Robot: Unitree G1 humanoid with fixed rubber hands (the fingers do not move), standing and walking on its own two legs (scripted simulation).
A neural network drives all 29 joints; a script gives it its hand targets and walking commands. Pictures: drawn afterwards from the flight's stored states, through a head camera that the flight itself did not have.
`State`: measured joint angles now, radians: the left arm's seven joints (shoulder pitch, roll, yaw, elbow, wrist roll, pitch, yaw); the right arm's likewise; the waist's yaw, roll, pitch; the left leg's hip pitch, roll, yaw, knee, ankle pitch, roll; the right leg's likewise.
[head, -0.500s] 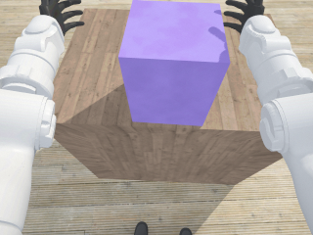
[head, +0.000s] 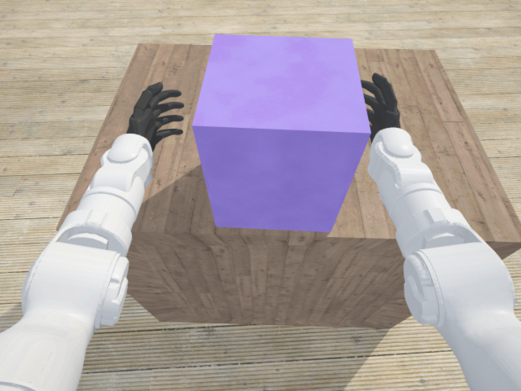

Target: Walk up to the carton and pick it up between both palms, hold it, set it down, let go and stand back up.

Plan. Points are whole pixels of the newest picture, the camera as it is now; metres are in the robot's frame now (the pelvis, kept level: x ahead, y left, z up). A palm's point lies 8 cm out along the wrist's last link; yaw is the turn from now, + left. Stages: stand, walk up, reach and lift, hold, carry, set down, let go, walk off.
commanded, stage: set down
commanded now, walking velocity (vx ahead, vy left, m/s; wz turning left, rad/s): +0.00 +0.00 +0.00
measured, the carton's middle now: (277, 141) +0.50 +0.03 +0.07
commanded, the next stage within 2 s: let go in 0.86 s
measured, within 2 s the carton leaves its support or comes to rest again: rests again in 1.94 s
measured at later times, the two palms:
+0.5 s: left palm (168, 152) +0.45 +0.20 +0.08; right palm (368, 145) +0.48 -0.11 +0.10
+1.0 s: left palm (153, 145) +0.47 +0.23 +0.07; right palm (340, 139) +0.49 -0.07 +0.10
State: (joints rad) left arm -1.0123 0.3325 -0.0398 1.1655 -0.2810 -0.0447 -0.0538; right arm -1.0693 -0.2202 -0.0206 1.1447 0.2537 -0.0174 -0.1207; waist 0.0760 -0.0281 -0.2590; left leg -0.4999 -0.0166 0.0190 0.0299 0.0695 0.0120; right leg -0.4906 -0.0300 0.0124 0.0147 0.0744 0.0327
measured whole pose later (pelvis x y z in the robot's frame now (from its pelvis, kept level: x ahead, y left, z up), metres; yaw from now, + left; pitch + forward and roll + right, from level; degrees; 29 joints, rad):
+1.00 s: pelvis +0.04 +0.01 +0.00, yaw +1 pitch +20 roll +0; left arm -0.86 0.17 0.38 1.07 0.11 -0.19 -0.08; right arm -0.89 0.12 -0.43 0.93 -0.21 -0.13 -0.18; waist 0.03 -0.07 -0.21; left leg -0.33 -0.04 0.01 -0.09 0.06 0.03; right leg -0.32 -0.05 0.00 -0.09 0.06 0.04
